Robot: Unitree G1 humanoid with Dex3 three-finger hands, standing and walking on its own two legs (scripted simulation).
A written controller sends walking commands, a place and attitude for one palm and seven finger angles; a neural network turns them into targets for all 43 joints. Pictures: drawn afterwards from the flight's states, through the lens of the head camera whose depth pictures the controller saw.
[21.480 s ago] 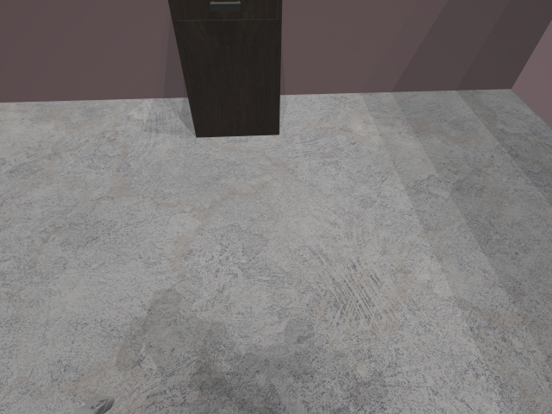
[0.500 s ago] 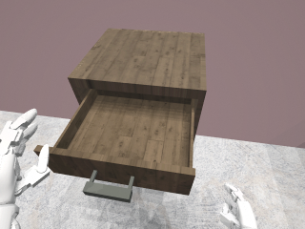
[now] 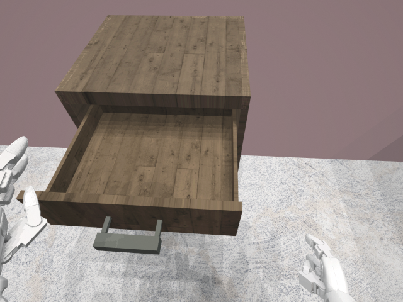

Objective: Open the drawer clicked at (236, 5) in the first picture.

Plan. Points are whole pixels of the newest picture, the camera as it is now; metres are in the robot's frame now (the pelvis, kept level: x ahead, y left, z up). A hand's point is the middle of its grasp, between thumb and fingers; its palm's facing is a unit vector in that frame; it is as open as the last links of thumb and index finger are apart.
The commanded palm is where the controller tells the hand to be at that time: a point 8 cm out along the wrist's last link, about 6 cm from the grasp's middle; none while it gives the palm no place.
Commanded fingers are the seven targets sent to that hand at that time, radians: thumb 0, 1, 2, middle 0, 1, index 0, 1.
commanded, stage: step back with the hand held close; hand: left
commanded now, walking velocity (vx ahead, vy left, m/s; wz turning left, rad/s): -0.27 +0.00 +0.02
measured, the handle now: (130, 232) +0.26 +0.17 -0.04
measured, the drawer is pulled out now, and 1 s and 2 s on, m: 0.28 0.28 0.28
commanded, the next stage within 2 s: stop stepping back and stand still in 0.88 s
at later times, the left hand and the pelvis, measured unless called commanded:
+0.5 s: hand (3, 299) +0.11 +0.23 +0.16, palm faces +0.40 -0.81 -0.43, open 7.5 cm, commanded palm +0.05 +0.28 +0.18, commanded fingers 0.00 0.90 0.90 -0.20 -0.30 -0.20 -0.30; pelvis -0.08 +0.00 -0.01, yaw +1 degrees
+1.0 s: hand out of the picture +0.01 +0.22 +0.16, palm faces +0.32 -0.81 -0.49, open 7.5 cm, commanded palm -0.06 +0.26 +0.18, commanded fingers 0.00 0.90 0.90 -0.20 -0.30 -0.20 -0.30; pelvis -0.19 -0.02 -0.01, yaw +0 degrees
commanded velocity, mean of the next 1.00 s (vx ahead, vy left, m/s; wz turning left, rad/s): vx -0.31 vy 0.00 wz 0.01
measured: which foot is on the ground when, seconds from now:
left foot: down 0.00-0.66, up 0.68-0.86, down 0.88-1.00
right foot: down 0.00-0.48, up 0.50-0.62, down 0.64-0.88, up 0.90-1.00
